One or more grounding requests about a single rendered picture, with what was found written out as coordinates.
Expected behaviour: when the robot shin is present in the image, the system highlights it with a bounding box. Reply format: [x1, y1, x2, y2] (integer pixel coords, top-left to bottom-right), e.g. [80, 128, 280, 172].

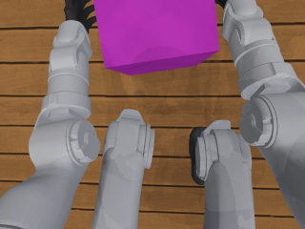
[102, 109, 146, 159]
[196, 119, 252, 180]

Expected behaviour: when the robot right shin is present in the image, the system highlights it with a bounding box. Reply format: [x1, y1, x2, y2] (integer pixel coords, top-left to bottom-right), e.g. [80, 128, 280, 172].
[196, 119, 252, 180]

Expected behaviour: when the right robot upper arm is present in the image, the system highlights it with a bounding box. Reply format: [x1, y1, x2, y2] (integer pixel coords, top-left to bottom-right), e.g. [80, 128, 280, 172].
[238, 92, 305, 229]

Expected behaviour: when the left robot upper arm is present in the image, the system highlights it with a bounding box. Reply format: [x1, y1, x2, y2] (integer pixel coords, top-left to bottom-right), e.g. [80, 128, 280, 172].
[0, 117, 101, 229]

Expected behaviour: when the robot left shin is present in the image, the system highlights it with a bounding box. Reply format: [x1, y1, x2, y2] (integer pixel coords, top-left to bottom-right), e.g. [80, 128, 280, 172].
[102, 109, 146, 159]

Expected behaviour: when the robot left forearm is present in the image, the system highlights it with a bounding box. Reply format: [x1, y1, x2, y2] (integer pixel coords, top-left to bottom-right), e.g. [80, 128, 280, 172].
[29, 20, 92, 150]

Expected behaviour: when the robot right hand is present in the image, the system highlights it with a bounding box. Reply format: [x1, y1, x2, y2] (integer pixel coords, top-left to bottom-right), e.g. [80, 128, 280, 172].
[214, 0, 228, 10]

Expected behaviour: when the robot left hand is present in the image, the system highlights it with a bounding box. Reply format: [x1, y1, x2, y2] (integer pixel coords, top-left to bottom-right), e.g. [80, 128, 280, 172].
[64, 0, 97, 34]

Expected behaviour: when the robot right forearm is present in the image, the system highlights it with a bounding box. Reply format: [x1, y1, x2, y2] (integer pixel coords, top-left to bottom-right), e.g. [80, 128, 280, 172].
[221, 0, 305, 100]

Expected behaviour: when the carton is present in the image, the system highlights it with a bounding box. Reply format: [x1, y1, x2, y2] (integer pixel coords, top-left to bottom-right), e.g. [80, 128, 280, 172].
[93, 0, 219, 75]

